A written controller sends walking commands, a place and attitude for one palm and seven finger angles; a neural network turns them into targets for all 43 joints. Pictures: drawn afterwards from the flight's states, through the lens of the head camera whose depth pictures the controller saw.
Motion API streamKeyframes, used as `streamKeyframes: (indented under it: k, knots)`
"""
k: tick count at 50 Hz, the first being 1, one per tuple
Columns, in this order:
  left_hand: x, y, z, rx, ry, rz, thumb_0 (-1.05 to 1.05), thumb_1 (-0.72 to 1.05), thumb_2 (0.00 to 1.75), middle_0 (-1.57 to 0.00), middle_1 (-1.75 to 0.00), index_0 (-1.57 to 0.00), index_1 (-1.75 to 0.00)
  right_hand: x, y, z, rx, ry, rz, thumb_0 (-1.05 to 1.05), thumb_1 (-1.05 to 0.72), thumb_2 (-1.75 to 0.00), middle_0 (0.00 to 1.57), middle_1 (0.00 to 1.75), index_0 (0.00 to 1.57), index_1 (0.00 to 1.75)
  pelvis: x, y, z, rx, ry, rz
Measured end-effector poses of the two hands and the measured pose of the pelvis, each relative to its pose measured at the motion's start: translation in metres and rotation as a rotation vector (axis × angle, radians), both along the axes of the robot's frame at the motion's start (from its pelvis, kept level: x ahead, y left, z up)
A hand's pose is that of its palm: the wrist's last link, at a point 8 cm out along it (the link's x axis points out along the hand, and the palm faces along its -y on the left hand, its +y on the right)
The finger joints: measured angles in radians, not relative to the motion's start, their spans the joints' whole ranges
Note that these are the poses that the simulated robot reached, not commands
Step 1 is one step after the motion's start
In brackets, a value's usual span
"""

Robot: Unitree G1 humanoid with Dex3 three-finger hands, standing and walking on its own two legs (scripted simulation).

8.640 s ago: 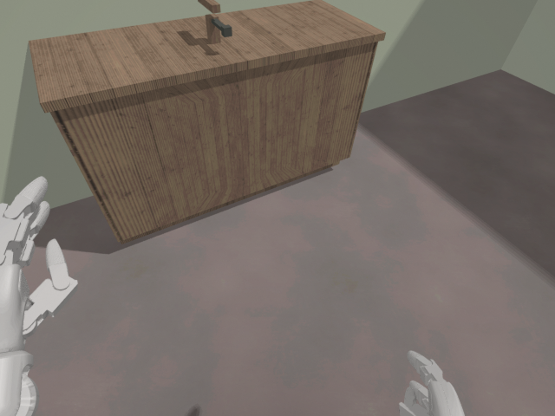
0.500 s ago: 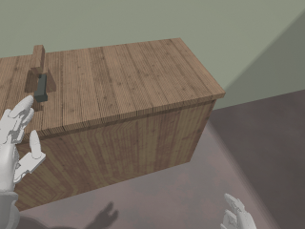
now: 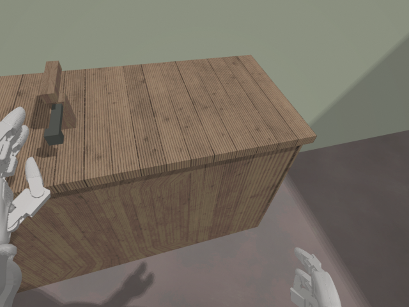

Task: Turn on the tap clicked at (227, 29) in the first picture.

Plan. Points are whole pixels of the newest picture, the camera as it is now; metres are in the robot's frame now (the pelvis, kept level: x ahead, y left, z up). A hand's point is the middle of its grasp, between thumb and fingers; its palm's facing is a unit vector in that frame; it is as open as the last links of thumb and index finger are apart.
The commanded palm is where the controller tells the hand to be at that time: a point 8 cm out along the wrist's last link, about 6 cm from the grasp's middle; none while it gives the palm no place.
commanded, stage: shuffle to correct the standing spot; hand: left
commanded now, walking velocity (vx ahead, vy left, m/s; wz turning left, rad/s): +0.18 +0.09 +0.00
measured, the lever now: (54, 136) +0.41 +0.37 +0.07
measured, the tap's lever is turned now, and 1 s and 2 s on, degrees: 0 0 0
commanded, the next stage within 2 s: come to a stop and stand still in 0.60 s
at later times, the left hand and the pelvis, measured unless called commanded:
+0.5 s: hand (33, 159) +0.27 +0.29 +0.18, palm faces +0.41 -0.85 -0.33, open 7.4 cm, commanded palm +0.20 +0.32 +0.19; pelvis +0.03 +0.04 +0.00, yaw +0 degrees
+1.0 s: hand (31, 133) +0.31 +0.31 +0.19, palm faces +0.42 -0.84 -0.33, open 7.4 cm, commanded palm +0.25 +0.34 +0.19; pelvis +0.09 +0.07 +0.00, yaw +0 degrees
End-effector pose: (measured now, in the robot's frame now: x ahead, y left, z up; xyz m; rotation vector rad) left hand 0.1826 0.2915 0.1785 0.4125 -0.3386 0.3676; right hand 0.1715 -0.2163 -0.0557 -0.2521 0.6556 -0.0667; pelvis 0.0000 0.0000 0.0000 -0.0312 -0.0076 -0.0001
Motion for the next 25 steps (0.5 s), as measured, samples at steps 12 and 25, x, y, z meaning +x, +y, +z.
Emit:
streamKeyframes:
  k: [12, 25]
  knots:
    - [0.018, 0.004, 0.003, 0.051, -0.022, -0.027, 0.01, 0.89, 0.9, -0.21, -0.3, -0.21, -0.3, 0.002, -0.002, -0.019, 0.007, 0.076, -0.043, 0.01, -0.9, -0.9, 0.2, 0.3, 0.2, 0.3, 0.017, 0.007, -0.008, -0.013, 0.0, 0.016]
    - [0.044, 0.035, 0.011, 0.043, -0.065, -0.024, 0.01, 0.89, 0.9, -0.21, -0.3, -0.21, -0.3, 0.012, 0.038, -0.016, 0.033, 0.07, -0.077, 0.01, -0.91, -0.9, 0.2, 0.3, 0.2, 0.3, 0.034, 0.038, -0.003, 0.017, -0.035, -0.007]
